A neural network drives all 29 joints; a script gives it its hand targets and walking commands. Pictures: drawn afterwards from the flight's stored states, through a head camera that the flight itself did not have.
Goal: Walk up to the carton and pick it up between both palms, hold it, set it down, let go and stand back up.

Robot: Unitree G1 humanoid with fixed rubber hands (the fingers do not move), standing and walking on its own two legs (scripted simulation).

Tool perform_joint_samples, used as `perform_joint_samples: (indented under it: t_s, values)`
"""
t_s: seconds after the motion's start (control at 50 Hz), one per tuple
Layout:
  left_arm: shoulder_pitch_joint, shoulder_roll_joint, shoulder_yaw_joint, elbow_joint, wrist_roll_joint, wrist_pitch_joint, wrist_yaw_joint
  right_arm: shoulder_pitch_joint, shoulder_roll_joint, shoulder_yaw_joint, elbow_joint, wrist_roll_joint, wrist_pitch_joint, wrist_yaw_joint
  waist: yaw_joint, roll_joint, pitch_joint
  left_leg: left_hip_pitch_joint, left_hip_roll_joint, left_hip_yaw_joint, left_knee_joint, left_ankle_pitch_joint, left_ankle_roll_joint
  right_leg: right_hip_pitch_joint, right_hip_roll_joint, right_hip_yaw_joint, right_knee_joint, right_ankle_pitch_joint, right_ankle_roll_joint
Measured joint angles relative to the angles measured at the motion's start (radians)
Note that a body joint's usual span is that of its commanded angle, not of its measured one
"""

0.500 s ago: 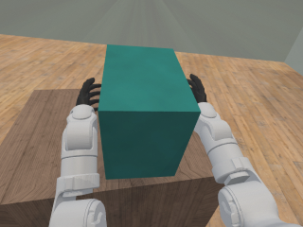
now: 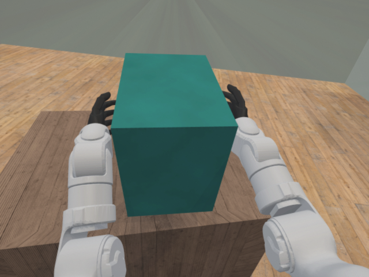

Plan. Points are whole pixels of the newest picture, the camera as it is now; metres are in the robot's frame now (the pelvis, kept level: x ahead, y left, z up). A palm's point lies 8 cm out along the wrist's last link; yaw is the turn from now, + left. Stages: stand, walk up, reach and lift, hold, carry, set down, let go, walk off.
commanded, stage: reach and lift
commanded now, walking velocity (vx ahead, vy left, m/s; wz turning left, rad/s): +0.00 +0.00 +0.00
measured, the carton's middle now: (168, 131) +0.42 +0.01 +0.18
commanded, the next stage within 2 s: hold in 0.22 s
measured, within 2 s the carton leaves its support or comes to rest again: neither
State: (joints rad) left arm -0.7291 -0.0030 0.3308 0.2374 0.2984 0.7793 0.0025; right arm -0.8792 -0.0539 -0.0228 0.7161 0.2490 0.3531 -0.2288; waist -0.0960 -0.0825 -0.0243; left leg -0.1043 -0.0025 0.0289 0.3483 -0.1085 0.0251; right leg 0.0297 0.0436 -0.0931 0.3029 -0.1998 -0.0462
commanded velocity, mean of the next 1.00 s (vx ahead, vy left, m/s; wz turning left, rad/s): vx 0.00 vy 0.00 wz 0.00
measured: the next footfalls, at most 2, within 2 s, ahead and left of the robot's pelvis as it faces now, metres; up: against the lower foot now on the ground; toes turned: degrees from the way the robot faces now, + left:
none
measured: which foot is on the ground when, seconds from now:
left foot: down 0.00-1.00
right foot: down 0.00-1.00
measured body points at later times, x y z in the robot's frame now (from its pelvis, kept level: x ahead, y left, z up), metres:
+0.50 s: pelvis +0.01 +0.01 +0.00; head -0.07 +0.04 +0.44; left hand +0.38 +0.16 +0.23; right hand +0.38 -0.13 +0.25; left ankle +0.06 +0.10 -0.75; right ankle -0.01 -0.08 -0.75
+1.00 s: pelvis +0.00 +0.00 +0.00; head -0.07 +0.03 +0.44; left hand +0.38 +0.15 +0.23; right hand +0.38 -0.14 +0.25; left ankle +0.06 +0.10 -0.75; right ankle -0.01 -0.08 -0.75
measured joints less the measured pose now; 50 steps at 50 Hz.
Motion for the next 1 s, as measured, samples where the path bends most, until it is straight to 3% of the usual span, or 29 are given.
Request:
perform_joint_samples:
  t_s: [0.2, 0.34, 0.48, 0.78, 1.0]
  values:
    - [0.024, 0.005, -0.040, -0.067, -0.006, 0.052, 0.012, 0.012, -0.018, 0.018, -0.056, 0.049, 0.043, -0.008, -0.019, 0.009, -0.006, -0.009, -0.007, -0.004, 0.020, -0.015, 0.005, -0.005, -0.006, 0.001, 0.013, -0.012, 0.005]
    - [0.017, -0.006, -0.040, -0.104, -0.011, 0.076, 0.026, 0.018, -0.038, 0.039, -0.106, 0.065, 0.067, -0.016, -0.010, 0.033, -0.011, -0.009, -0.006, 0.007, 0.015, -0.015, 0.010, -0.007, -0.005, 0.016, 0.005, -0.005, 0.010]
    - [0.019, -0.019, -0.012, -0.100, 0.004, 0.092, 0.008, 0.008, -0.037, 0.045, -0.095, 0.059, 0.100, -0.019, 0.003, 0.038, -0.012, 0.018, -0.008, 0.016, -0.002, -0.012, 0.012, 0.009, -0.007, 0.029, 0.002, -0.005, 0.011]
    - [-0.008, 0.001, -0.016, -0.065, -0.004, 0.101, 0.006, -0.021, -0.025, 0.013, -0.060, 0.045, 0.109, -0.016, 0.001, 0.014, -0.027, 0.009, -0.008, 0.002, -0.005, -0.004, 0.003, -0.002, -0.003, 0.021, 0.009, -0.007, 0.003]
    - [0.002, -0.002, -0.018, -0.064, -0.004, 0.093, 0.005, -0.015, -0.033, 0.029, -0.066, 0.053, 0.112, -0.020, -0.005, 0.029, -0.028, -0.005, -0.004, -0.001, -0.001, -0.002, 0.000, -0.015, 0.002, 0.024, 0.010, -0.002, 0.001]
